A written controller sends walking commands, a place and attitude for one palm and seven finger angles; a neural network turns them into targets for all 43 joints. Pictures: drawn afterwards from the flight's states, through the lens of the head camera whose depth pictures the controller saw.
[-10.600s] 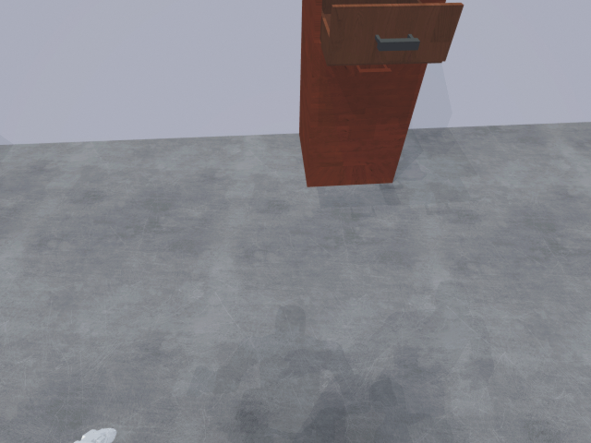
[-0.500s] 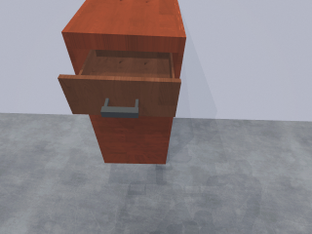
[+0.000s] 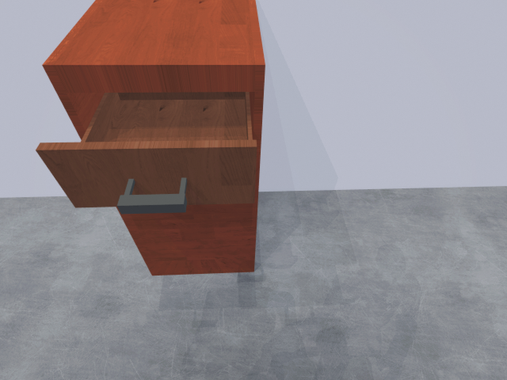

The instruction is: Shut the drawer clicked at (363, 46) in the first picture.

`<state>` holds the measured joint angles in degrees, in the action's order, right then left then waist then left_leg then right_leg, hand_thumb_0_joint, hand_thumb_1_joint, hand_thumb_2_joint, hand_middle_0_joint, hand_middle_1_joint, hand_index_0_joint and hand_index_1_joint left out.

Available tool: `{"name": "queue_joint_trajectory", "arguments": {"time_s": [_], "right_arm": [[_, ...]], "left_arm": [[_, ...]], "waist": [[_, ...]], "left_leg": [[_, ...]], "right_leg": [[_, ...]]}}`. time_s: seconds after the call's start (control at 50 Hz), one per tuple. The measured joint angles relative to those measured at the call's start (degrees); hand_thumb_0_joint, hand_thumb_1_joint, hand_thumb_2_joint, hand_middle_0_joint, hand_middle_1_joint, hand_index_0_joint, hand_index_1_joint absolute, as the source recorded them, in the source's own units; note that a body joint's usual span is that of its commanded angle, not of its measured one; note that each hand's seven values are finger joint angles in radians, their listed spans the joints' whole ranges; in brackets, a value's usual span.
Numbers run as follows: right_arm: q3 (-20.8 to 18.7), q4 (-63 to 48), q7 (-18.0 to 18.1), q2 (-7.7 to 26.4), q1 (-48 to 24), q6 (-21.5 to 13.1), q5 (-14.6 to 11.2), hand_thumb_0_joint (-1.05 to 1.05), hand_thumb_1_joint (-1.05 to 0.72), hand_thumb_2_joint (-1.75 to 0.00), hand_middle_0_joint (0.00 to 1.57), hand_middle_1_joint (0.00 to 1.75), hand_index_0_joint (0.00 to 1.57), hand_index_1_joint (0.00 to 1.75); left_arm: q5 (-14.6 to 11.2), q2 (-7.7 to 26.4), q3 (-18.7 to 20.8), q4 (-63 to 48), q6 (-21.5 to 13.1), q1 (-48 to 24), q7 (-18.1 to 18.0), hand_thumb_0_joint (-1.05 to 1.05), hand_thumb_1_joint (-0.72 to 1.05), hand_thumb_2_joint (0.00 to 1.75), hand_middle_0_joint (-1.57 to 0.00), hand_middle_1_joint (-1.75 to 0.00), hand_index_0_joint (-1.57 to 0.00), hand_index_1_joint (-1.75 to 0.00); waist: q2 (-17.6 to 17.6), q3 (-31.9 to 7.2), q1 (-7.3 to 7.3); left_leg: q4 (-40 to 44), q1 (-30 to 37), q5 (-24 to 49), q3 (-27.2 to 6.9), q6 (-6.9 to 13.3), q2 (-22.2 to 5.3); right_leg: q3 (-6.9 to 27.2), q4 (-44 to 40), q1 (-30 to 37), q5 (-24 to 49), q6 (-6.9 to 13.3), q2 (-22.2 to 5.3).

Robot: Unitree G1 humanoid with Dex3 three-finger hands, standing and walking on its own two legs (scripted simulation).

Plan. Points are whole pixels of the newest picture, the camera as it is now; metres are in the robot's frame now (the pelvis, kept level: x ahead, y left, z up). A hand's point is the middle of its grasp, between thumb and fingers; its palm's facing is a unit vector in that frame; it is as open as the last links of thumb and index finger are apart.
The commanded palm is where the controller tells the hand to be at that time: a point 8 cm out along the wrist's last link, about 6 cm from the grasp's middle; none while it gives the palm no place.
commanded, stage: come to a stop and stand still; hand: left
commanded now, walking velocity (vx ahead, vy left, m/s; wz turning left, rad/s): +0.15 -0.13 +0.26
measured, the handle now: (155, 193) +0.44 +0.21 +0.02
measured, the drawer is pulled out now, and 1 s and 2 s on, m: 0.17 0.17 0.17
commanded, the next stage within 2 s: none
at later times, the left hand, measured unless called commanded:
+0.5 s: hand out of the picture +0.05 +0.18 -0.19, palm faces +0.12 -0.97 -0.19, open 7.3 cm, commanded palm none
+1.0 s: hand out of the picture -0.07 +0.17 -0.17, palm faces +0.13 -0.97 -0.22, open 7.4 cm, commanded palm none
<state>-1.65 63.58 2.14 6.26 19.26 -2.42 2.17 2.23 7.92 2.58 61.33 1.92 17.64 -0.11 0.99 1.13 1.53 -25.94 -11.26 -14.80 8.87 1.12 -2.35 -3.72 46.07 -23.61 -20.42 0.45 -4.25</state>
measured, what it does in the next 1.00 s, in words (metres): steps on the spot: right foot, then left foot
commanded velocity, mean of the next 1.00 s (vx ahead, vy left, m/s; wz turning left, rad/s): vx -0.04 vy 0.03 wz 0.00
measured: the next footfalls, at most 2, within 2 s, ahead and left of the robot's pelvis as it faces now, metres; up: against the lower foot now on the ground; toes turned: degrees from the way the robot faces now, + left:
right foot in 0.08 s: +0.07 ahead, -0.16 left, +0.00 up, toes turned +7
left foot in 0.40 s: +0.10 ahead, +0.06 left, +0.00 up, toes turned +10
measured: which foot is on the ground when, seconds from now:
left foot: down 0.00-0.10, up 0.12-0.38, down 0.40-1.00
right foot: up 0.00-0.06, down 0.08-1.00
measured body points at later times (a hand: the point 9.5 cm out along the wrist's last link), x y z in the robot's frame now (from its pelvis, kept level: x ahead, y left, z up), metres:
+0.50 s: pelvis +0.02 -0.01 -0.01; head +0.05 +0.02 +0.44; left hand +0.05 +0.23 -0.18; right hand +0.13 -0.24 -0.14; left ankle +0.06 +0.05 -0.74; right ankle +0.03 -0.15 -0.71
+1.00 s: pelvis -0.03 +0.00 +0.00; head -0.04 -0.02 +0.45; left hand -0.07 +0.22 -0.16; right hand +0.02 -0.24 -0.16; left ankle +0.05 +0.05 -0.74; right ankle +0.03 -0.16 -0.74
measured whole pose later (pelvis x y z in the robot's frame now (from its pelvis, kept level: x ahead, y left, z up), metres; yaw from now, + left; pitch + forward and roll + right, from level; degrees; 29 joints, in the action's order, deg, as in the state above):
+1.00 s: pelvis -0.03 +0.00 +0.00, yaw +6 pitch -3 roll -1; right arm -1.1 58.8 0.2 12.1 17.4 1.7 1.3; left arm 1.2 8.8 -0.5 59.3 0.6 22.9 -1.8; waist -2.3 -0.3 0.2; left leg -26.2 -16.9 -9.2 6.2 5.3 2.9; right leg 2.7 29.2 -13.9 -15.7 -0.3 -2.0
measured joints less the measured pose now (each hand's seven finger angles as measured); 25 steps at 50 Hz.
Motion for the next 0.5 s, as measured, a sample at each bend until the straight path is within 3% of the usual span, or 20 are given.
{"name": "queue_joint_trajectory", "arguments": {"time_s": [0.08, 0.12, 0.2, 0.32, 0.38, 0.44, 0.5], "right_arm": [[-0.6, 0.8, -0.3, 0.4, 1.4, 1.2, -0.1, 0.0, -0.91, -0.9, 0.2, 0.3, 0.2, 0.3], [-0.5, 1.3, -0.5, 1.1, 1.5, 2.3, -0.4, 0.0, -0.91, -0.9, 0.2, 0.3, 0.2, 0.3], [-0.5, 1.5, -0.3, 2.9, -0.7, 4.1, -1.1, 0.0, -0.91, -0.9, 0.2, 0.3, 0.2, 0.3], [-1.2, -2.2, -0.4, 4.1, -6.5, 5.0, -1.5, 0.0, -0.91, -0.9, 0.2, 0.3, 0.19, 0.3], [-1.5, -4.4, -0.7, 4.4, -9.0, 4.8, -1.4, 0.0, -0.91, -0.9, 0.2, 0.3, 0.19, 0.3], [-1.2, -6.0, -0.9, 4.0, -10.6, 3.9, -1.0, 0.0, -0.91, -0.9, 0.2, 0.3, 0.19, 0.3], [-0.3, -7.0, -0.9, 3.6, -11.5, 3.4, -0.8, 0.0, -0.91, -0.9, 0.2, 0.3, 0.19, 0.3]], "left_arm": [[-0.6, 2.5, 0.9, -2.0, -1.6, -1.4, 0.3, 0.04, 0.95, 0.9, -0.2, -0.3, -0.2, -0.3], [-0.8, 2.7, 0.9, -2.2, -2.9, -2.3, -0.5, 0.03, 0.95, 0.9, -0.2, -0.3, -0.2, -0.3], [-1.1, 0.8, -0.3, -2.1, -3.6, -3.7, -1.6, 0.01, 0.93, 0.9, -0.2, -0.3, -0.2, -0.3], [-0.9, 0.4, -0.2, -2.9, -2.0, -5.4, -2.7, 0.01, 0.95, 0.9, -0.21, -0.3, -0.2, -0.3], [-1.0, 1.0, 0.1, -3.4, -1.0, -5.4, -2.6, 0.0, 0.94, 0.9, -0.21, -0.3, -0.2, -0.3], [-1.2, 2.0, 0.5, -3.6, 0.4, -5.3, -2.5, 0.0, 0.93, 0.9, -0.21, -0.3, -0.2, -0.3], [-1.3, 2.4, 0.0, -3.1, 0.7, -5.2, -2.8, 0.0, 0.92, 0.9, -0.21, -0.3, -0.2, -0.3]], "waist": [[-1.2, 0.3, 0.66], [-2.2, 0.7, 0.07], [-3.6, 1.5, -0.37], [-1.6, 4.0, -1.78], [-0.5, 4.7, -2.18], [1.3, 4.9, -2.69], [1.3, 3.9, -2.52]], "left_leg": [[-3.7, -0.4, -2.9, -1.7, -1.9, -1.6], [-9.6, -2.3, -8.4, -3.5, -1.6, -2.2], [-18.6, -6.2, -13.4, -5.2, -1.7, -1.3], [-16.8, -8.0, -10.5, -3.5, -3.2, 1.7], [-9.9, -6.0, -4.4, -2.6, -3.1, 2.4], [-7.8, -5.1, -0.1, -1.3, 2.6, 3.3], [-6.4, -5.2, 0.1, -1.1, 4.6, 3.5]], "right_leg": [[-0.8, -13.7, 4.8, 5.2, -0.3, -0.5], [-1.8, -13.6, 5.5, 7.5, -1.3, 0.1], [-4.1, -14.7, 8.2, 5.2, -0.3, 0.8], [-4.2, -15.3, 9.2, 5.6, -0.5, -0.1], [-3.9, -13.5, 8.5, 5.0, -1.3, -0.6], [-1.8, -8.5, 6.5, -0.1, -1.5, -0.9], [1.7, 1.6, 3.6, -6.0, -0.7, 1.0]]}}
